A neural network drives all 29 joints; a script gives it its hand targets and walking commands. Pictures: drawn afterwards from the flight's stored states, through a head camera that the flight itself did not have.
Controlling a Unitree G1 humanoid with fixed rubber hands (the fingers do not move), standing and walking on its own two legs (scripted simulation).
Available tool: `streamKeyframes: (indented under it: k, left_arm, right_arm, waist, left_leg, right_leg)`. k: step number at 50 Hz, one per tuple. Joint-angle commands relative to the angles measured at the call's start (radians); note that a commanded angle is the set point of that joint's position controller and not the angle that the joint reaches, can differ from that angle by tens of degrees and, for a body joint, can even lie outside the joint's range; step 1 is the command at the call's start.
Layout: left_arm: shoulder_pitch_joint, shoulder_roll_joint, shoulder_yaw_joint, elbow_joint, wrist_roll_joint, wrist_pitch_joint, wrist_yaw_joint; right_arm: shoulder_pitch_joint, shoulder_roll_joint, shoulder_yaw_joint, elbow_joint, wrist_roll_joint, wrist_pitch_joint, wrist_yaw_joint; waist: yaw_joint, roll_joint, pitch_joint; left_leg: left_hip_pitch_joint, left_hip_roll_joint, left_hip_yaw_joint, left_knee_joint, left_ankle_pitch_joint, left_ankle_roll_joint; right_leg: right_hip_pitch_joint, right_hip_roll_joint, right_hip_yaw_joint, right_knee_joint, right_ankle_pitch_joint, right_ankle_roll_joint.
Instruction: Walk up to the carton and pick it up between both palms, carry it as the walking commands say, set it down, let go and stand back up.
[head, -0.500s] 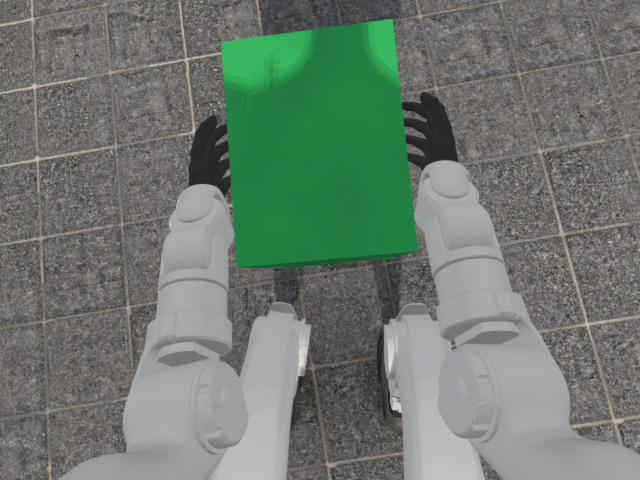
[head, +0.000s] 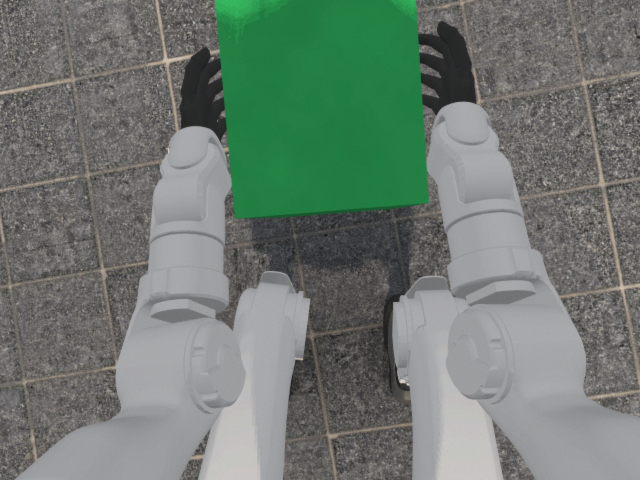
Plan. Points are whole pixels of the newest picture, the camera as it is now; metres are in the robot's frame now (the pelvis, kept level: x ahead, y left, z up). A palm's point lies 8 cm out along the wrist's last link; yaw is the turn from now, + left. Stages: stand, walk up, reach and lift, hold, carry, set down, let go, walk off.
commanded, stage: set down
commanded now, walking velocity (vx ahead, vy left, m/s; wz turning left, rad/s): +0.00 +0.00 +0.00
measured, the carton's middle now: (328, 116) +0.52 +0.03 -0.17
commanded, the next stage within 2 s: none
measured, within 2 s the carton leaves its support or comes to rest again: neither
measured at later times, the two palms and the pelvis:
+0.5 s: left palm (227, 133) +0.51 +0.17 -0.19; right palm (434, 99) +0.54 -0.10 -0.17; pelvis -0.02 +0.00 -0.05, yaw -1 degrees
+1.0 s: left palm (228, 128) +0.53 +0.18 -0.24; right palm (415, 87) +0.58 -0.09 -0.22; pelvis +0.00 +0.00 -0.08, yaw +0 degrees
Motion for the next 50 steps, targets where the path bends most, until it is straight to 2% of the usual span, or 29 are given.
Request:
streamKeyframes:
  k: [1, 2, 6, 10, 13, 16, 17, 18, 19, 20, 21, 22, 24, 25, 26, 29, 33, 35, 37, 38, 39, 42, 44, 48, 50]
  left_arm:
    - [-0.754, -0.909, -0.604, -0.036, -0.126, -0.024, -0.225]
    - [-0.765, -0.896, -0.606, -0.041, -0.129, -0.028, -0.225]
    - [-0.789, -0.873, -0.619, -0.043, -0.138, -0.034, -0.222]
    - [-0.818, -0.855, -0.637, -0.043, -0.162, -0.041, -0.215]
    - [-0.861, -0.825, -0.68, -0.08, -0.198, -0.048, -0.208]
    - [-0.953, -0.774, -0.729, -0.132, -0.237, -0.053, -0.193]
    - [-0.967, -0.76, -0.75, -0.15, -0.247, -0.053, -0.186]
    - [-1.008, -0.733, -0.763, -0.164, -0.261, -0.055, -0.178]
    - [-1.043, -0.736, -0.773, -0.201, -0.267, -0.062, -0.17]
    - [-1.105, -0.706, -0.791, -0.285, -0.284, -0.079, -0.16]
    - [-1.158, -0.689, -0.796, -0.333, -0.299, -0.091, -0.151]
    - [-1.172, -0.661, -0.766, -0.313, -0.282, -0.096, -0.149]
    - [-1.101, -0.676, -0.687, -0.14, -0.232, -0.079, -0.17]
    - [-1.048, -0.695, -0.656, -0.069, -0.205, -0.069, -0.187]
    - [-0.992, -0.715, -0.621, 0.009, -0.187, -0.059, -0.204]
    - [-0.997, -0.745, -0.566, 0.076, -0.19, -0.063, -0.233]
    - [-1.1, -0.75, -0.601, -0.011, -0.235, -0.092, -0.229]
    - [-1.145, -0.718, -0.624, -0.026, -0.243, -0.097, -0.222]
    - [-1.152, -0.688, -0.626, -0.024, -0.234, -0.097, -0.217]
    - [-1.134, -0.714, -0.63, -0.026, -0.247, -0.096, -0.215]
    - [-1.13, -0.72, -0.629, -0.038, -0.255, -0.096, -0.216]
    - [-1.119, -0.763, -0.678, -0.085, -0.286, -0.091, -0.223]
    - [-1.082, -0.775, -0.684, -0.06, -0.282, -0.087, -0.229]
    - [-1.121, -0.776, -0.723, -0.13, -0.312, -0.103, -0.23]
    - [-1.114, -0.764, -0.726, -0.121, -0.318, -0.104, -0.228]
  right_arm:
    - [-0.612, 1.015, 0.485, 0.016, 0.115, -0.025, 0.177]
    - [-0.609, 1.017, 0.49, 0.022, 0.118, -0.026, 0.177]
    - [-0.632, 0.982, 0.49, 0.02, 0.131, -0.036, 0.176]
    - [-0.689, 0.943, 0.52, -0.001, 0.152, -0.043, 0.174]
    - [-0.743, 0.914, 0.561, -0.047, 0.188, -0.044, 0.173]
    - [-0.808, 0.877, 0.602, -0.09, 0.231, -0.038, 0.172]
    - [-0.824, 0.855, 0.617, -0.11, 0.248, -0.035, 0.171]
    - [-0.823, 0.861, 0.615, -0.104, 0.272, -0.036, 0.171]
    - [-0.819, 0.879, 0.614, -0.092, 0.295, -0.041, 0.171]
    - [-0.798, 0.9, 0.617, -0.076, 0.319, -0.043, 0.171]
    - [-0.799, 0.914, 0.601, -0.03, 0.326, -0.039, 0.174]
    - [-0.78, 0.916, 0.565, 0.045, 0.31, -0.032, 0.177]
    - [-0.736, 0.888, 0.46, 0.197, 0.239, -0.022, 0.193]
    - [-0.711, 0.878, 0.425, 0.233, 0.207, -0.022, 0.203]
    - [-0.72, 0.851, 0.398, 0.242, 0.182, -0.029, 0.213]
    - [-0.796, 0.802, 0.368, 0.214, 0.15, -0.053, 0.223]
    - [-0.856, 0.842, 0.399, 0.151, 0.182, -0.079, 0.209]
    - [-0.866, 0.868, 0.416, 0.145, 0.202, -0.079, 0.206]
    - [-0.855, 0.894, 0.429, 0.171, 0.217, -0.066, 0.211]
    - [-0.847, 0.895, 0.432, 0.174, 0.221, -0.061, 0.213]
    - [-0.834, 0.91, 0.438, 0.18, 0.23, -0.054, 0.219]
    - [-0.772, 0.953, 0.448, 0.171, 0.25, -0.051, 0.23]
    - [-0.73, 0.948, 0.436, 0.2, 0.242, -0.051, 0.236]
    - [-0.686, 0.949, 0.417, 0.234, 0.227, -0.058, 0.239]
    - [-0.66, 0.938, 0.402, 0.251, 0.213, -0.056, 0.241]
  waist:
    - [0.042, -0.038, -1.314]
    - [0.044, -0.046, -1.323]
    - [0.041, -0.018, -1.347]
    - [0.044, -0.035, -1.394]
    - [0.041, -0.036, -1.497]
    - [0.056, -0.024, -1.641]
    - [0.057, -0.015, -1.697]
    - [0.075, -0.002, -1.717]
    - [0.088, 0.035, -1.762]
    - [0.097, 0.074, -1.782]
    - [0.083, 0.078, -1.749]
    - [0.08, 0.073, -1.639]
    - [0.045, 0.042, -1.317]
    - [0.048, 0.038, -1.205]
    - [0.039, 0.03, -1.119]
    - [0.005, 0.003, -1.047]
    - [-0.009, -0.013, -1.218]
    - [0.01, -0.017, -1.299]
    - [0.047, -0.013, -1.345]
    - [0.042, -0.015, -1.388]
    - [0.05, -0.018, -1.43]
    - [0.03, 0.021, -1.459]
    - [0.029, 0.046, -1.386]
    - [-0.002, 0.062, -1.372]
    - [-0.018, 0.06, -1.35]
  left_leg:
    - [0.469, -0.115, 0.11, -0.209, 0.295, 0.017]
    - [0.474, -0.114, 0.107, -0.202, 0.305, 0.019]
    - [0.488, -0.109, 0.11, -0.177, 0.316, 0.014]
    - [0.494, -0.106, 0.116, -0.146, 0.316, 0.012]
    - [0.552, -0.101, 0.116, -0.117, 0.345, 0.01]
    - [0.628, -0.092, 0.12, -0.087, 0.362, 0.006]
    - [0.676, -0.088, 0.118, -0.08, 0.379, 0.003]
    - [0.698, -0.085, 0.117, -0.081, 0.379, 0.001]
    - [0.754, -0.084, 0.12, -0.073, 0.425, -0.005]
    - [0.796, -0.081, 0.118, -0.061, 0.503, -0.006]
    - [0.802, -0.08, 0.115, -0.059, 0.503, -0.001]
    - [0.748, -0.076, 0.118, -0.058, 0.455, 0.006]
    - [0.555, -0.074, 0.114, -0.072, 0.283, 0.019]
    - [0.481, -0.075, 0.117, -0.075, 0.227, 0.021]
    - [0.425, -0.077, 0.118, -0.075, 0.185, 0.022]
    - [0.329, -0.079, 0.127, -0.037, 0.187, 0.016]
    - [0.36, -0.082, 0.129, 0.01, 0.273, 0.01]
    - [0.391, -0.079, 0.129, 0.021, 0.286, 0.011]
    - [0.433, -0.074, 0.134, 0.023, 0.275, 0.014]
    - [0.469, -0.074, 0.135, 0.027, 0.287, 0.01]
    - [0.505, -0.071, 0.137, 0.032, 0.314, 0.009]
    - [0.542, -0.075, 0.136, 0.049, 0.417, 0.006]
    - [0.488, -0.077, 0.141, 0.052, 0.405, 0.005]
    - [0.499, -0.077, 0.126, 0.065, 0.44, -0.003]
    - [0.507, -0.077, 0.12, 0.064, 0.44, -0.005]
  right_leg:
    - [0.806, 0.119, -0.106, -0.14, 0.241, 0.005]
    - [0.808, 0.119, -0.106, -0.13, 0.253, 0.007]
    - [0.795, 0.115, -0.111, -0.095, 0.26, 0.007]
    - [0.832, 0.109, -0.111, -0.068, 0.258, 0.003]
    - [0.887, 0.104, -0.116, -0.032, 0.288, 0.005]
    - [0.974, 0.095, -0.111, -0.001, 0.308, -0.001]
    - [1.012, 0.094, -0.113, 0.013, 0.321, -0.003]
    - [1.027, 0.094, -0.112, 0.021, 0.321, -0.004]
    - [1.044, 0.098, -0.116, 0.037, 0.363, -0.011]
    - [1.033, 0.098, -0.122, 0.062, 0.441, -0.012]
    - [0.982, 0.097, -0.121, 0.068, 0.428, -0.009]
    - [0.918, 0.095, -0.113, 0.062, 0.378, -0.012]
    - [0.792, 0.089, -0.104, 0.042, 0.218, -0.022]
    - [0.757, 0.087, -0.099, 0.039, 0.17, -0.024]
    - [0.72, 0.087, -0.102, 0.043, 0.13, -0.026]
    - [0.692, 0.077, -0.107, 0.069, 0.148, -0.028]
    - [0.753, 0.073, -0.117, 0.119, 0.264, -0.023]
    - [0.776, 0.075, -0.122, 0.133, 0.278, -0.021]
    - [0.799, 0.08, -0.122, 0.143, 0.257, -0.021]
    - [0.815, 0.083, -0.128, 0.145, 0.255, -0.022]
    - [0.837, 0.084, -0.131, 0.151, 0.275, -0.02]
    - [0.832, 0.088, -0.133, 0.172, 0.383, -0.019]
    - [0.79, 0.086, -0.129, 0.177, 0.373, -0.025]
    - [0.759, 0.084, -0.127, 0.189, 0.397, -0.033]
    - [0.74, 0.083, -0.134, 0.194, 0.388, -0.032]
